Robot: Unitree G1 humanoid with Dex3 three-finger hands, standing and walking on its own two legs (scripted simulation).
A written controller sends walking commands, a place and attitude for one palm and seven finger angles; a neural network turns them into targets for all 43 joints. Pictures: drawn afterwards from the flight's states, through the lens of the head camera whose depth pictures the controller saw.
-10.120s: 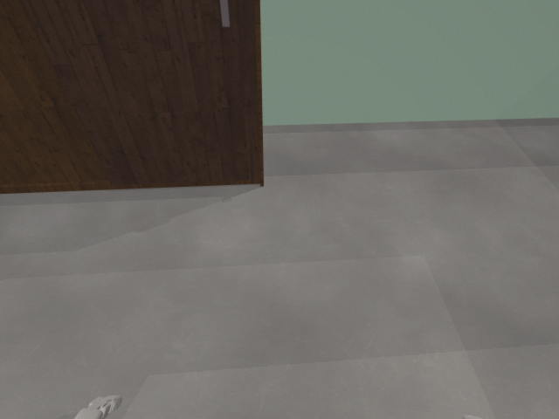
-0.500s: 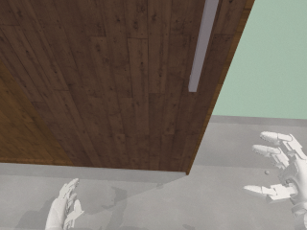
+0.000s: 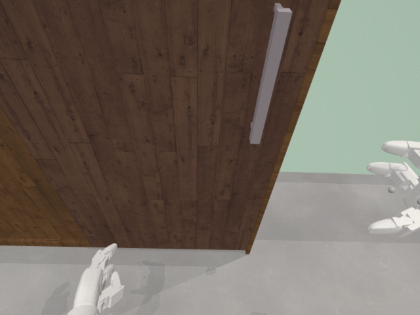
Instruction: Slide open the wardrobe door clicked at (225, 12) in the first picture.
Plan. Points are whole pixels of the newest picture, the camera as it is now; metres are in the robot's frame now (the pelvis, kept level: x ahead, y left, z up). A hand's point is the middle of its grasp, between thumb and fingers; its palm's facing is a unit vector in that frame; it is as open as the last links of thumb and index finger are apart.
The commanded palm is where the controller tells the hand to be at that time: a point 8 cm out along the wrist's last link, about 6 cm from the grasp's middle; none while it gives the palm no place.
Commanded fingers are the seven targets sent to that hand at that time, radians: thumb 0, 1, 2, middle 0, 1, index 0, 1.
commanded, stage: raise the hand with hooked fingers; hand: right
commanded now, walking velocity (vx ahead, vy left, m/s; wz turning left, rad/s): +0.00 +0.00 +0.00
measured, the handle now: (264, 82) +0.54 -0.11 +0.20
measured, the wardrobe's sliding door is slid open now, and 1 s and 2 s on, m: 0.00 0.00 0.00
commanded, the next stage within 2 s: move the hooked fingers beside the handle in 0.48 s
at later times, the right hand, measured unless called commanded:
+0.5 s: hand (387, 192) +0.27 -0.27 +0.16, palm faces +0.11 +0.99 -0.05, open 14.0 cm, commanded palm +0.24 -0.32 +0.17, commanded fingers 0.00 0.50 -0.30 0.30 1.20 0.30 1.20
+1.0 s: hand (357, 166) +0.33 -0.25 +0.16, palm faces +0.09 +1.00 -0.01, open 14.0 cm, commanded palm +0.30 -0.30 +0.16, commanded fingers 0.00 0.50 -0.30 0.30 1.20 0.30 1.20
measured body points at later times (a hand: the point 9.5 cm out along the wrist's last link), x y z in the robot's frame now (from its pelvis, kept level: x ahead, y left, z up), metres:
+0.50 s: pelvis -0.01 -0.01 +0.00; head -0.03 +0.00 +0.45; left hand +0.17 +0.23 -0.06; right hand +0.26 -0.33 +0.17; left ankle -0.02 +0.12 -0.73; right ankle +0.02 -0.15 -0.73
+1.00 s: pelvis -0.01 -0.01 +0.00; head -0.02 +0.00 +0.45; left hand +0.16 +0.24 -0.07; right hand +0.32 -0.30 +0.17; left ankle -0.02 +0.12 -0.73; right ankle +0.02 -0.15 -0.73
